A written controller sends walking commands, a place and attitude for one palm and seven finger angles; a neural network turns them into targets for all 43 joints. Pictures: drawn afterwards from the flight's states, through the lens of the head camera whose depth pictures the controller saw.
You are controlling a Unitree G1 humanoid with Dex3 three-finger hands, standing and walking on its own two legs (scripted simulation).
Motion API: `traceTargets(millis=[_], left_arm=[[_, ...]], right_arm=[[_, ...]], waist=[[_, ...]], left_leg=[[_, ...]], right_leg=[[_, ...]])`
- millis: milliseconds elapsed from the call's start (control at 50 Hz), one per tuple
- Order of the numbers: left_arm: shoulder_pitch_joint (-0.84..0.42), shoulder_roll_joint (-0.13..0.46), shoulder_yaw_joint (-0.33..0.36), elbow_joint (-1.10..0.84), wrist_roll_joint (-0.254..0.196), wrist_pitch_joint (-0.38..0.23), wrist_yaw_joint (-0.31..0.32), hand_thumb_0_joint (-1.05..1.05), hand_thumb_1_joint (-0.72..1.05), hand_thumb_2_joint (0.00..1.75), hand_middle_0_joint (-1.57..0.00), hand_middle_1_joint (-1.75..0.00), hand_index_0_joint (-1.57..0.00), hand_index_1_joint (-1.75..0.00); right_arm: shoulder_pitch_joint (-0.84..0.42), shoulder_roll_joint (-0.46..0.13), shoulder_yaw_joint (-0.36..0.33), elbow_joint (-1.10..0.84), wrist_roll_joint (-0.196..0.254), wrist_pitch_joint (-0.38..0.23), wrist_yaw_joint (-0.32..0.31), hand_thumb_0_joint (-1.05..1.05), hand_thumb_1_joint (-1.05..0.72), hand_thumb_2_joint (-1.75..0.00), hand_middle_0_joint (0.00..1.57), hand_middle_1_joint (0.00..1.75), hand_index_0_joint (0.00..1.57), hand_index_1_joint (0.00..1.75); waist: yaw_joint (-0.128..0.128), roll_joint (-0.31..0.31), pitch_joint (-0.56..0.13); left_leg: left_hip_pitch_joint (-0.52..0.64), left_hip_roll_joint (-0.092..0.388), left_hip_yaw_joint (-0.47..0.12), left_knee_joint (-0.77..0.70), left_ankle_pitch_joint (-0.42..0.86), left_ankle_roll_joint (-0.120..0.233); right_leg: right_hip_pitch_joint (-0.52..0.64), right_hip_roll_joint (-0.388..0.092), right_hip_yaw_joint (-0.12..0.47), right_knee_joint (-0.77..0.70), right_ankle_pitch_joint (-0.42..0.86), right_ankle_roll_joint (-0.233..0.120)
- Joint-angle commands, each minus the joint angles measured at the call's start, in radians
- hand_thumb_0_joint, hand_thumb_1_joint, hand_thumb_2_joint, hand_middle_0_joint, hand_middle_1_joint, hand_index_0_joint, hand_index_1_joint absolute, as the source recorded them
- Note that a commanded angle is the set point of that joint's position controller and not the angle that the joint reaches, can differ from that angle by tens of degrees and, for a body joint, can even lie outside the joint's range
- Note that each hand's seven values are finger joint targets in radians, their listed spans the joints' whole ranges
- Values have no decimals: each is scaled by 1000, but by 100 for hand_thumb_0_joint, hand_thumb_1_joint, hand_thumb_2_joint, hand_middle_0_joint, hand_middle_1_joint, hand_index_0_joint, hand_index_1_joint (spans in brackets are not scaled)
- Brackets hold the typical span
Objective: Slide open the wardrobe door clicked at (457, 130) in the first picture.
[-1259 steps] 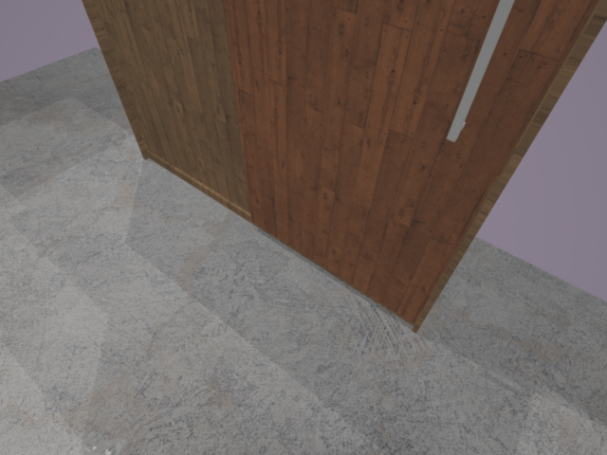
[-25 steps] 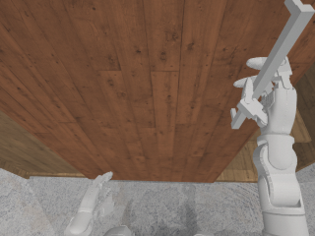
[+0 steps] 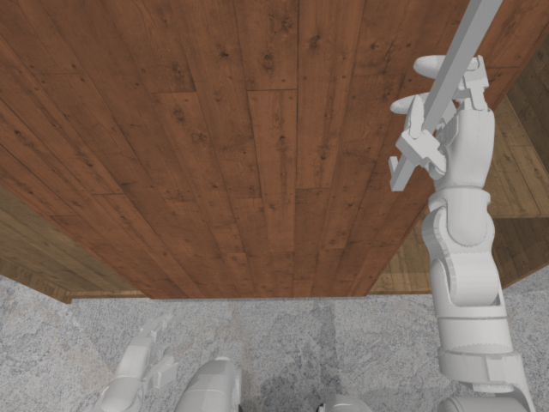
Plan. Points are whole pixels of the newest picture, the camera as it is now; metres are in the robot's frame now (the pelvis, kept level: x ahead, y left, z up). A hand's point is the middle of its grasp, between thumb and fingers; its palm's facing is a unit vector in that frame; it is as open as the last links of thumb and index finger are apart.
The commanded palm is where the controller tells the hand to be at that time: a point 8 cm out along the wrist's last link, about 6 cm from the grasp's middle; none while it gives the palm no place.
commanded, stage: step sideways, sliding the door along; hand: right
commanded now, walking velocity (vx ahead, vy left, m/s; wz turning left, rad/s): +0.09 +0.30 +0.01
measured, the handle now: (428, 100) +0.43 -0.19 +0.19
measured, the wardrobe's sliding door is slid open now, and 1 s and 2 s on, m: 0.42 0.50 0.50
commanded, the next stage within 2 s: stop walking and hold the door there in 0.60 s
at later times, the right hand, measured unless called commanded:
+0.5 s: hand (329, 132) +0.40 -0.07 +0.18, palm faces +0.38 +0.92 -0.02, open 6.2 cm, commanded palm +0.36 -0.04 +0.16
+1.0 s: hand (340, 135) +0.40 -0.08 +0.17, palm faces +0.57 +0.75 -0.34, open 6.2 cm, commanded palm +0.35 -0.11 +0.14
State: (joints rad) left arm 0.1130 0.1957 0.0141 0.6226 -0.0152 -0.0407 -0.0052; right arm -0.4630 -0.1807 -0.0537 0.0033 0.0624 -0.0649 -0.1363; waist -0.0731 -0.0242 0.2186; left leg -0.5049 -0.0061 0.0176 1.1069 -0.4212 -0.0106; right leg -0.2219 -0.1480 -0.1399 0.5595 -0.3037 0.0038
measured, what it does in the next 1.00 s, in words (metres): steps to the left: left foot, then right foot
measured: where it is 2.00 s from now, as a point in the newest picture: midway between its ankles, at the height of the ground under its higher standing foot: outside the picture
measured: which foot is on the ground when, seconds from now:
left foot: up 0.00-0.28, down 0.30-0.50, up 0.52-0.90, down 0.92-1.00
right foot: down 0.00-0.30, up 0.32-0.48, down 0.50-0.92, up 0.94-1.00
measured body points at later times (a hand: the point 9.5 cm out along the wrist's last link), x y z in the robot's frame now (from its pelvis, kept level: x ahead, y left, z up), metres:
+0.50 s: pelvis +0.01 +0.14 -0.01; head +0.10 +0.14 +0.43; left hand +0.24 +0.37 -0.12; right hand +0.37 -0.12 +0.18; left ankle +0.02 +0.26 -0.73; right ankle +0.02 +0.05 -0.74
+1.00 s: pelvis +0.05 +0.25 -0.02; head +0.10 +0.29 +0.43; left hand +0.28 +0.47 -0.11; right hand +0.36 -0.12 +0.19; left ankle +0.10 +0.37 -0.74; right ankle +0.01 +0.08 -0.70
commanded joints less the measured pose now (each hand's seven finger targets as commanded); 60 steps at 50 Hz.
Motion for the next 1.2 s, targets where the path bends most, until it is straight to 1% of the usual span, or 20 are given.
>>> traceTargets(millis=[0,200,240,280,320,360,440,460,480,520,680,700,720,800,860,900,940,980,1100,1180], left_arm=[[-42,170,66,-141,-4,-49,3,0,90,90,-20,-30,-20,-30],[-60,138,36,-160,-25,-66,21,0,90,90,-20,-30,-20,-30],[-70,123,28,-158,-40,-64,20,0,90,90,-20,-30,-20,-30],[-110,65,13,-164,-50,-59,38,0,90,90,-20,-30,-20,-30],[-111,65,8,-129,-35,-61,55,0,90,90,-20,-30,-20,-30],[-105,88,22,-116,-35,-67,71,0,90,90,-20,-30,-20,-30],[-91,95,27,-119,-23,-33,71,0,90,90,-20,-30,-20,-30],[-73,123,54,-128,-16,-29,70,0,90,90,-20,-30,-20,-30],[-60,176,80,-152,-18,-37,49,0,90,90,-20,-30,-20,-30],[-96,214,94,-175,-38,-35,-17,0,90,90,-20,-30,-20,-30],[-49,167,82,-182,-15,-68,-17,0,90,90,-20,-30,-20,-30],[13,206,103,-101,-8,-43,16,0,90,90,-20,-30,-20,-30],[17,173,80,-150,-6,-24,17,0,90,90,-20,-30,-20,-30],[-3,168,51,-150,-22,-84,35,0,90,90,-20,-30,-20,-30],[-3,167,35,-140,-36,-93,40,0,90,90,-20,-30,-20,-30],[-33,124,10,-158,-30,-66,69,0,90,90,-20,-30,-20,-30],[-15,135,-1,-112,-16,-65,83,0,90,90,-20,-30,-20,-30],[-32,179,15,-92,-34,-53,73,0,90,90,-20,-30,-20,-30],[-52,215,28,-53,-33,-41,79,0,90,90,-20,-30,-20,-30],[4,224,37,-60,-28,-52,87,0,90,90,-20,-30,-20,-30]], right_arm=[[-522,52,220,-302,-19,-100,113,0,-90,-90,45,140,45,140],[-550,60,230,-187,12,-96,88,0,-90,-90,45,140,45,140],[-542,34,215,-207,4,-105,78,0,-90,-90,45,140,45,140],[-520,-76,158,-212,-18,-106,61,0,-90,-90,45,140,45,140],[-483,-113,125,-265,-16,-99,41,0,-90,-90,45,140,45,140],[-475,-62,137,-354,12,-125,30,0,-90,-90,45,140,45,140],[-484,26,211,-399,5,-164,41,0,-90,-90,45,140,45,140],[-494,37,234,-421,19,-179,53,0,-90,-90,45,140,45,140],[-490,79,261,-437,25,-180,65,0,-90,-90,45,140,45,140],[-505,74,219,-320,2,-151,81,0,-90,-90,45,140,45,140],[-489,39,198,-337,-9,-100,109,0,-90,-90,45,140,45,140],[-254,-510,-372,18,-44,-84,45,0,-90,-90,45,140,45,140],[-268,-342,-191,-77,-22,-85,68,0,-90,-90,45,140,45,140],[-277,-369,-201,-83,-7,-97,63,0,-90,-90,45,140,45,140],[-180,-507,-331,11,-17,-112,46,0,-90,-90,45,140,45,140],[-83,-672,-453,142,-40,-104,35,0,-90,-90,45,140,45,140],[-35,-740,-565,216,-39,-67,23,0,-90,-90,45,140,45,140],[-101,-699,-573,196,-9,-91,13,0,-90,-90,45,140,45,140],[-63,-708,-565,294,-17,-120,9,0,-90,-90,45,140,45,140],[-111,-670,-515,264,-29,-121,4,0,-90,-90,45,140,45,140]], waist=[[105,-167,-492],[101,-324,-501],[81,-214,-527],[64,286,-537],[39,251,-526],[56,393,-526],[112,194,-573],[137,45,-607],[104,-218,-671],[96,-110,-640],[99,-273,-520],[71,-288,-543],[72,-322,-529],[93,-468,-459],[52,-217,-481],[35,266,-512],[69,213,-404],[56,396,-504],[59,155,-487],[54,205,-475]], left_leg=[[-60,49,12,-33,141,-32],[230,-5,113,-471,111,-30],[374,29,93,-688,317,-20],[603,320,-181,-683,1090,104],[613,385,-185,-623,1345,158],[746,350,-172,-553,1383,193],[548,199,24,-346,1089,93],[205,138,42,-202,637,20],[-82,48,3,-24,-131,-17],[-150,47,-113,183,-182,9],[-47,30,74,12,123,-50],[-64,6,102,15,125,-66],[-38,4,112,-74,84,-60],[74,-38,166,-365,119,-40],[338,5,114,-707,457,-26],[594,336,-308,-645,1307,105],[407,420,-356,-749,1057,104],[531,359,-263,-676,1032,82],[477,367,-175,-706,878,110],[364,333,-174,-785,478,115]], right_leg=[[352,-251,112,-127,834,-87],[312,-239,71,-47,686,-66],[248,-172,78,80,537,-28],[-155,39,37,397,-256,16],[-274,95,111,600,-410,31],[-349,84,103,553,-394,28],[76,49,-1,-146,190,34],[426,-127,154,-157,715,-38],[636,-436,488,-74,1335,-179],[586,-438,353,-27,1168,-227],[393,-232,9,-116,901,-58],[414,-235,-34,-142,921,-53],[400,-221,0,-102,940,-69],[378,-193,-95,-90,885,-35],[258,-115,-80,157,572,-3],[-189,123,12,504,-333,26],[-224,77,138,578,-289,36],[-273,121,205,708,-228,57],[-219,139,138,510,-122,51],[-83,135,105,226,-121,19]])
